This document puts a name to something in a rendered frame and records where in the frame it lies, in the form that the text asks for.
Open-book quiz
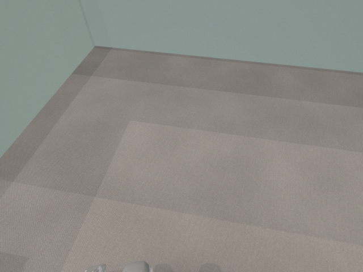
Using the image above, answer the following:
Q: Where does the left robot thigh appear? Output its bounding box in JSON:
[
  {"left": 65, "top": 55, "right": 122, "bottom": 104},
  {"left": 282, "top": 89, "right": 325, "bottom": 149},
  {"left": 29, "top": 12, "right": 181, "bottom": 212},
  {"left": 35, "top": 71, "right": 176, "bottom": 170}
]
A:
[{"left": 122, "top": 261, "right": 153, "bottom": 272}]

